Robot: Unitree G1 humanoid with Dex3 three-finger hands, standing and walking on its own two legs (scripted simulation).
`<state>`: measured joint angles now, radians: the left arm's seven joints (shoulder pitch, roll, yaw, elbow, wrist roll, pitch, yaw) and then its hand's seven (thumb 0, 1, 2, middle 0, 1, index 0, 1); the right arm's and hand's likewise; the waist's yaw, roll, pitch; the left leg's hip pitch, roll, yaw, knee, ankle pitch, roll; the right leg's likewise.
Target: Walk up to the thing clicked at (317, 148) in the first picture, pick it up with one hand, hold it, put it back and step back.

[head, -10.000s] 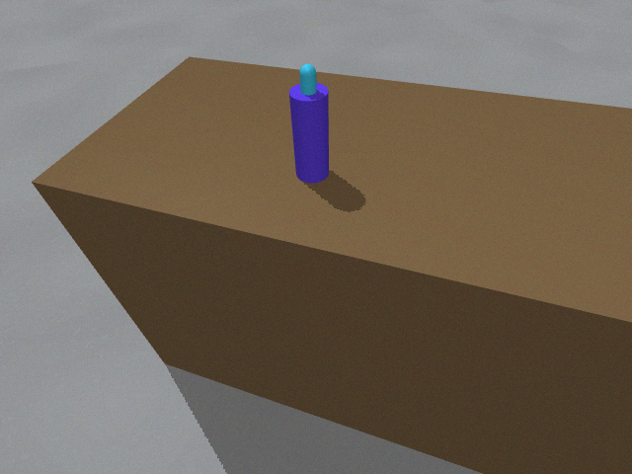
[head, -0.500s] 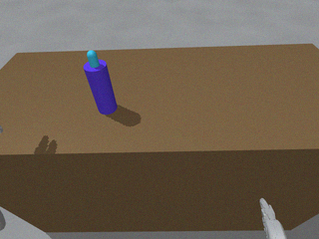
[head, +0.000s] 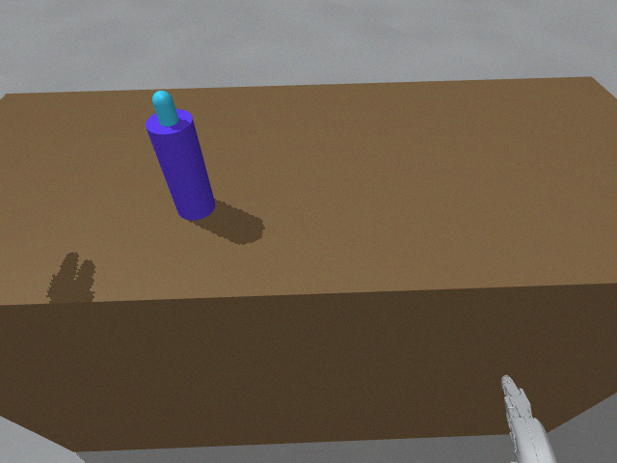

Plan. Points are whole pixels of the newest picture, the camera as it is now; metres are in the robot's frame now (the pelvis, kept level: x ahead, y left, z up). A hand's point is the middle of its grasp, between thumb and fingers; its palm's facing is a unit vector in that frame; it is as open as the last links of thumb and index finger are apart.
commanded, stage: go down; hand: left
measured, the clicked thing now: (180, 157) +0.52 +0.18 +0.14
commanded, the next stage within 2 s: approach in 0.62 s
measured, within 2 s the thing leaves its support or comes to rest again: neither
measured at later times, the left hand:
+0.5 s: hand out of the picture +0.41 +0.37 +0.23, palm faces +0.15 -0.99 +0.00, open 17.7 cm
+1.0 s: hand out of the picture +0.41 +0.36 +0.20, palm faces +0.12 -0.99 +0.00, open 17.6 cm
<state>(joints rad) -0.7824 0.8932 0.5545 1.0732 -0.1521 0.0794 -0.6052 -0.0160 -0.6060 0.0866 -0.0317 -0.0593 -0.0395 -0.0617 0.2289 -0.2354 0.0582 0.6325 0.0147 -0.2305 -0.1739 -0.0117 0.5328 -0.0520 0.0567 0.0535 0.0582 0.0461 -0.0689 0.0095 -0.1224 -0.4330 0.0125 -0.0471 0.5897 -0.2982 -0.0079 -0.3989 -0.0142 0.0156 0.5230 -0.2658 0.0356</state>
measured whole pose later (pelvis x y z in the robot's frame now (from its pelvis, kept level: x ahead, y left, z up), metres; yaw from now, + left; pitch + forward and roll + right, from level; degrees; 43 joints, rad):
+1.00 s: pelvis +0.00 +0.01 -0.01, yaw +0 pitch +11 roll -2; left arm -0.84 0.89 0.50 1.13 -0.14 0.05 -0.58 -0.01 -0.58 0.09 -0.03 -0.06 -0.02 -0.08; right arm 0.25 -0.23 0.07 0.56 0.02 -0.22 -0.14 -0.01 0.55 -0.05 0.06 0.05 0.06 0.05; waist -0.07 0.00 -0.14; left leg -0.52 0.01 -0.05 0.66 -0.34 0.00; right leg -0.48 -0.02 0.01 0.58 -0.30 0.04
